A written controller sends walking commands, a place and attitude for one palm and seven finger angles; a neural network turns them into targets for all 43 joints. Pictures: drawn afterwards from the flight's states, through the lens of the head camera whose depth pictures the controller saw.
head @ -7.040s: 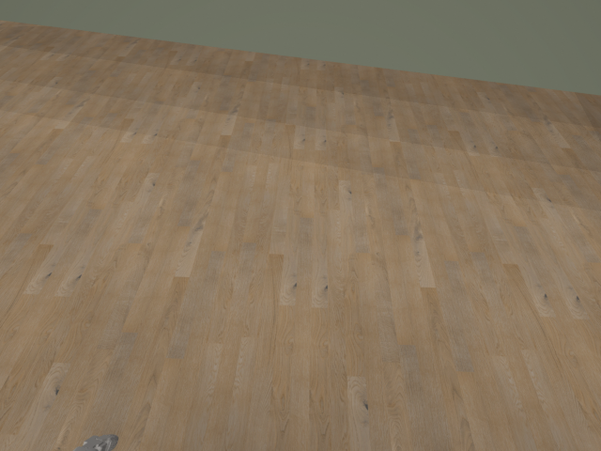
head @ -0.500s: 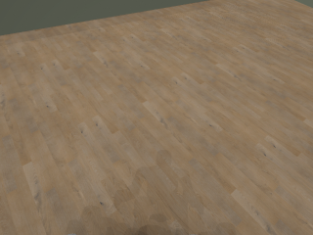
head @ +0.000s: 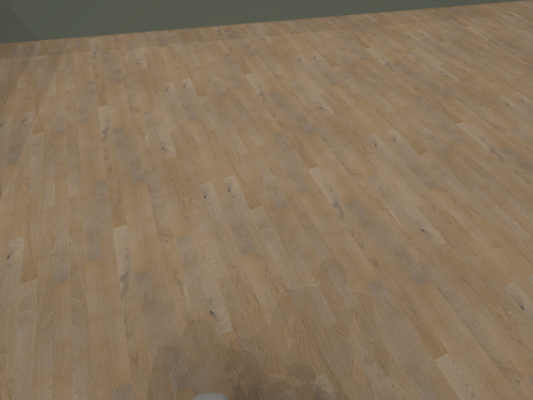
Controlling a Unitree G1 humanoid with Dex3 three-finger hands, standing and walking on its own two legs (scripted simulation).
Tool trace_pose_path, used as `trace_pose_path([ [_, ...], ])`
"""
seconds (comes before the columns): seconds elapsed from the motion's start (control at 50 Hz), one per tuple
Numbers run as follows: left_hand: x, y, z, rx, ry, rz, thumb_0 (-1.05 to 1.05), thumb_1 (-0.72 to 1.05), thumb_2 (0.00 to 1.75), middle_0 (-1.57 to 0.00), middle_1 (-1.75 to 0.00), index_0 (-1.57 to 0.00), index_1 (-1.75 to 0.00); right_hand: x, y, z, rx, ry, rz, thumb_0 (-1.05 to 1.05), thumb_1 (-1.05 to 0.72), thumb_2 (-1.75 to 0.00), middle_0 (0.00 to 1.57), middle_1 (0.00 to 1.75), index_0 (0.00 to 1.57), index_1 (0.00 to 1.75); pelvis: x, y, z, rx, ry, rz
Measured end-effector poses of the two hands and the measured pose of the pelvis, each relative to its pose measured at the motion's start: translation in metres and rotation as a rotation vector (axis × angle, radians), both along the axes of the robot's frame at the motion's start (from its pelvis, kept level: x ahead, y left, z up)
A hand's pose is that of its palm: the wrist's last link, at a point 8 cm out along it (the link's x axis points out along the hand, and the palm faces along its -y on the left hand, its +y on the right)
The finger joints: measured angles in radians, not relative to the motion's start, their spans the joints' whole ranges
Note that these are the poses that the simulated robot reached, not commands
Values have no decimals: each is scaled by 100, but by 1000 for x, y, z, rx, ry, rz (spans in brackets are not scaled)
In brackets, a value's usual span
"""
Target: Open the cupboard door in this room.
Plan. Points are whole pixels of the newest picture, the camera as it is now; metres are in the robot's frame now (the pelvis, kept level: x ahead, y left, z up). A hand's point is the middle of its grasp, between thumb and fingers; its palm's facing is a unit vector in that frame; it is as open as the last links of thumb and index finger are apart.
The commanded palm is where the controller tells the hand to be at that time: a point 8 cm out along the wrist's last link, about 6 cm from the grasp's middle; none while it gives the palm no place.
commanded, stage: turn or walk to find it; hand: left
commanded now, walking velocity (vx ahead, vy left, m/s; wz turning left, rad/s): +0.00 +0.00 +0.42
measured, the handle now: out of the picture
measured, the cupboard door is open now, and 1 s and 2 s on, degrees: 0 0 0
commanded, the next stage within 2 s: none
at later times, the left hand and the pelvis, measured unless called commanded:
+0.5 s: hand out of the picture +0.05 +0.24 -0.15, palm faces +0.20 -0.94 -0.26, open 7.4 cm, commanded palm none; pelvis -0.02 +0.02 +0.00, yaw +11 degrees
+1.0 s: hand out of the picture -0.11 +0.19 -0.17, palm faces +0.46 -0.86 -0.24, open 7.4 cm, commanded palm none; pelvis -0.06 +0.00 +0.00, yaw +26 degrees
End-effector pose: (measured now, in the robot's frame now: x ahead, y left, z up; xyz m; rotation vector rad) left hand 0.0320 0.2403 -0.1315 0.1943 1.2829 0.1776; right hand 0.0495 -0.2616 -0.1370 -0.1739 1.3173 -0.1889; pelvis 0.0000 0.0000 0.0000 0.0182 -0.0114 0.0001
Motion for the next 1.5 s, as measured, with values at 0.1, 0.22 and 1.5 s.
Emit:
trace_pose_path([
  [0.1,-39,35,-24,-15,69,91,1,90,89,-20,-30,-20,-30,40,30,5,-35,-98,98,1,-91,-90,19,30,19,30,-5,23,-12,-16,3,44],
  [0.22,-49,60,-16,-8,84,137,1,90,89,-20,-30,-20,-30,56,61,22,-34,-156,158,0,-91,-90,20,30,20,30,-9,36,0,-36,-1,80],
  [1.5,-168,-3,15,96,-141,588,1,90,90,-20,-30,-20,-30,67,71,-13,69,-45,623,0,-91,-90,20,30,20,30,-66,-23,-6,-3,12,645],
])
